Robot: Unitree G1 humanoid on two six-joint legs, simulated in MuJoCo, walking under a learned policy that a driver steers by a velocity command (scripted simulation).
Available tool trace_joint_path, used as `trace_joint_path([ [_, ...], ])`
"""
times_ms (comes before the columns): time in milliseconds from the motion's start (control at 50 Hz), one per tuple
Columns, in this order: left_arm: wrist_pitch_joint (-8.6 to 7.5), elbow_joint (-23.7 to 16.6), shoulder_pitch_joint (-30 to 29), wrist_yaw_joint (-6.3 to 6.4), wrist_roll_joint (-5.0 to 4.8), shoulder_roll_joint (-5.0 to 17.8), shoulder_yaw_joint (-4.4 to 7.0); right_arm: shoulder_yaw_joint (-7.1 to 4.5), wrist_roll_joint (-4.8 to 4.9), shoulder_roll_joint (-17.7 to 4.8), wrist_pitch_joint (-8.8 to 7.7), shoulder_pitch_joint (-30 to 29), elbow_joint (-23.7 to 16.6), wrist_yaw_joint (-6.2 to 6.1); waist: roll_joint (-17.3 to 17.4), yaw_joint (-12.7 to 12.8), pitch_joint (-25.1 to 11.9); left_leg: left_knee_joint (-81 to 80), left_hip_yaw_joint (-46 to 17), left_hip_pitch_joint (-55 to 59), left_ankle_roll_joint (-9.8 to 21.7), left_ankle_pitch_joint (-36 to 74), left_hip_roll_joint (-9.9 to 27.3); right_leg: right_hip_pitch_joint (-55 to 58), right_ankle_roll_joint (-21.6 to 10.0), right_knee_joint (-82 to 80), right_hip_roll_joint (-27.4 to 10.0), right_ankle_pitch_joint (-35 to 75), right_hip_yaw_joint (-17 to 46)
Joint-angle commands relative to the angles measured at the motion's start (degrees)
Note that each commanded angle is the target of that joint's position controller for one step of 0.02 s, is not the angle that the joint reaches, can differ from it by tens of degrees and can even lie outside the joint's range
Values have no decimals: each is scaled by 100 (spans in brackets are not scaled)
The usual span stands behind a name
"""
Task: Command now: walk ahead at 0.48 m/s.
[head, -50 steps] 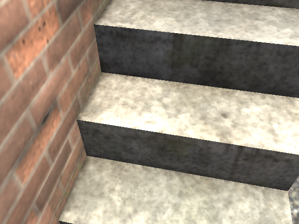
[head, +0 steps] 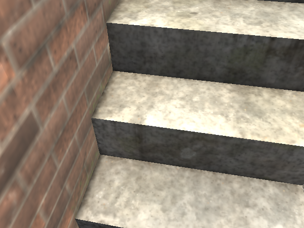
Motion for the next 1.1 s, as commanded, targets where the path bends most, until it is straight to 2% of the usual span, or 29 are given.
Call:
trace_joint_path([
  [20, 25, -117, 163, -40, -96, 768, 231, 78, -67, -129, 177, -514, -755, -209, -714, 24, 481, -1577, -119, -798, 333, -253, 162, 1357, -1630, -1402, -2293, 896, 2434],
  [80, 163, 70, 238, -109, -125, 1318, 435, 4, 159, -224, 159, -642, -973, -124, -954, -212, -91, -4196, 920, 893, 465, -36, -505, 1784, -1777, -330, -1830, 5635, 1596],
  [100, -90, -320, -392, 293, 148, 968, 370, -275, 562, -690, -445, 650, -537, -891, -838, -789, 50, -4886, 426, 2527, 596, 111, -259, 1219, -664, 1174, -969, 6985, 519],
  [120, -257, -480, -971, 329, -88, 604, 228, -360, 474, -1091, -582, 1968, -170, -1158, -143, -1277, -314, -5417, -789, 3971, 834, 1271, 680, -392, -142, 2804, -497, 4401, 207],
  [140, -343, -590, -888, 221, -97, -113, 88, -523, 244, -1409, -518, 2488, 231, -1274, 1487, -1026, -248, -5073, -1902, 5504, 1080, 3468, 1746, -2668, 161, 5003, 336, 181, -321],
  [160, -354, -451, -630, 258, -162, -285, 122, -534, 34, -1054, -455, 2345, 135, -1350, 586, -929, -319, -4514, -1987, 5999, 1502, 4410, 1803, -4200, 137, 8117, 801, -577, 493],
  [200, -337, -1508, -1533, 218, 18, -218, 21, -597, -25, -1012, -557, 1646, -145, -1360, 918, -672, 196, -4962, -2156, 5889, 1850, 921, 1907, -6686, -69, 10793, 457, -641, 897],
  [260, -94, -2585, -2750, 324, 133, -432, -191, -463, 95, -457, -817, 1444, 140, -1140, 221, -408, 972, -5178, -765, 5214, 1206, 2139, 1910, -7983, -377, 11885, 279, -1652, 1199],
  [280, 424, -3314, -2009, 391, -337, 141, -419, -107, -116, 143, -533, 1202, 1083, 0, 1333, 637, 167, -5017, -71, 4032, 856, 2364, 1334, -7832, -1179, 8991, -413, -3510, 1423],
  [300, 553, -3655, -2307, 570, -171, 695, -220, -258, 68, -371, -413, 166, 663, 495, 244, 1087, 108, -5602, 511, 2063, 927, 2434, 616, -5769, -1054, 6423, -440, -3689, 756],
  [320, 592, -3047, -2182, 253, 161, -229, -551, -371, 597, -697, -664, -356, -332, -636, -52, 423, 899, -7796, 1043, 509, 1161, 3139, 984, -2571, -588, 5855, -179, -1237, -1024],
  [360, 662, -2369, 51, 404, -59, -12, -400, -483, 889, -1756, -1172, -531, -487, -1129, 1013, 1339, -361, -6602, 1327, 1330, 1301, 10552, 1631, -413, -461, 6489, -28, -881, -832],
  [380, 574, -2206, 87, 415, 46, 241, -278, -551, 989, -1872, -1238, -313, -527, -1142, 316, 1402, -1160, -5020, 1132, 2170, 1005, 11782, 1531, -38, -578, 6031, 64, -928, -612],
  [440, 379, -1961, -386, 226, -68, 489, -244, -730, 886, -1934, -1085, 293, -794, -879, -127, 747, -2547, -1915, 738, 2782, 975, 9040, 741, 673, -336, 3058, 626, -1034, -191],
  [480, 263, -1322, 2, 204, -82, 650, 65, -480, 63, -407, -891, -575, -1180, -804, -415, 544, -846, 2190, -132, 707, 914, 1470, -141, 515, -951, 931, -66, -677, 1381],
  [500, 217, -1195, 450, 163, 320, 1219, 280, -310, -66, 363, -848, -924, -1624, -874, -591, 657, -731, 5682, -1313, -1277, 856, 343, -1064, 886, -1557, 391, -1169, 1774, 3393],
  [520, 117, -1171, 520, 115, 414, 1353, 433, -205, -10, 602, -737, -1682, -2338, -966, -262, 527, -642, 6838, -1711, -2221, 918, 16, -1114, 554, -1537, -270, -1854, -143, 4607],
  [560, -82, -345, 640, 69, 318, 353, 193, 76, -80, 938, -676, -1904, -2675, -996, -24, -148, 1098, 6880, -1661, -3461, 1036, -91, -712, -535, -841, -567, -1588, -1976, 3665],
  [620, -229, -445, -243, 156, 97, -57, -3, -34, 186, 334, -408, -1528, -2561, -959, 34, -859, 1648, 5280, -1245, -2264, 720, 270, -691, -2567, -48, -1387, -1171, -782, 1805],
  [740, -461, 94, 1231, 117, -195, 816, 322, 22, 257, 664, -199, -2720, -3044, -1190, 165, -124, 1194, 5012, -230, -3636, 939, -791, -570, -3, -100, -2093, -1251, 947, 1135],
  [820, -288, -207, 1186, 474, -407, 1021, 426, 61, 409, 323, -175, -2909, -3102, -986, -309, -68, 220, 973, 1441, -440, 929, -1838, -298, 266, -371, -2944, -1148, 6224, 252],
  [860, -316, -402, 1156, 526, -293, 1643, 523, -169, 644, -3, -199, -966, -2424, -1020, -1236, -668, -1247, 45, 1253, 1116, 763, -3148, -1030, 1637, -614, -656, -1718, 11481, 339],
  [880, -397, -549, 654, 419, -448, 1845, 589, -305, 461, -389, -258, 51, -2199, -1026, -1335, -1168, -2067, -833, 280, 2233, 871, -2302, -762, 1701, -485, 839, -1782, 11091, 283],
  [900, -428, -899, 688, 165, -469, 1466, 543, -618, 177, -1293, -256, 796, -1848, -1115, 524, -1223, -2694, -2316, -2544, 3120, 1560, -4170, 221, 332, -226, 3018, -869, 9467, 249],
  [920, -478, -1018, 443, -111, -153, 842, 449, -715, 143, -1555, -183, 760, -1603, -1221, 1867, -1101, -2476, -4462, -4978, 3363, 2116, -4749, 755, -951, -126, 5080, 481, 3168, 576],
  [940, -424, -1288, 53, -78, 140, 252, 382, -746, 143, -1178, -148, -276, -1509, -1268, 589, -705, -1576, -4801, -5301, 2618, 2014, -4291, 1005, -2173, 122, 7683, 839, 1747, 1498],
  [1000, -96, -1918, -391, 215, 286, -609, -53, -520, 258, -404, -292, -421, -759, -1215, -748, 67, 863, -3880, -3035, 1168, 1716, -2333, 895, -4044, 152, 8885, 496, 1169, 1419],
  [1040, 193, -1848, 43, 350, 158, -418, -100, -368, 170, 34, -510, -199, -407, -1189, -469, 345, 771, -4166, -2100, 1539, 1329, -1889, 787, -4141, 201, 8818, 313, 1150, 1556],
  [1100, 305, -2209, -331, 202, 45, -82, -108, -431, 277, -430, -797, -144, -462, -1245, -201, 388, 928, -4680, -1414, 1837, 1330, -1935, 808, -4816, 181, 8050, -283, 729, 1520],
])
Velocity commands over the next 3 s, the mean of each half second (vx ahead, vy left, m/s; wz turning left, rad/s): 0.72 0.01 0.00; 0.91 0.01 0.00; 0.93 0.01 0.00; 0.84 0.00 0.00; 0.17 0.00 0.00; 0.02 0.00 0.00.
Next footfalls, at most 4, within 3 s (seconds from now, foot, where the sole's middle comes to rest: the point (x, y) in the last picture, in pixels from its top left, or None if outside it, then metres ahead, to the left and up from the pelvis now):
0.10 left None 0.05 0.15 -0.77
0.48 right None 0.25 -0.11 -0.58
0.88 left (148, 206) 0.47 0.06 -0.38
1.40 right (261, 113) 0.69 -0.30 -0.19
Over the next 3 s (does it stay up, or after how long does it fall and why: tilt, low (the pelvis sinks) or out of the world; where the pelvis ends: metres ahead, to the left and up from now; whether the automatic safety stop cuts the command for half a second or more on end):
stays up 1.17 -0.22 0.96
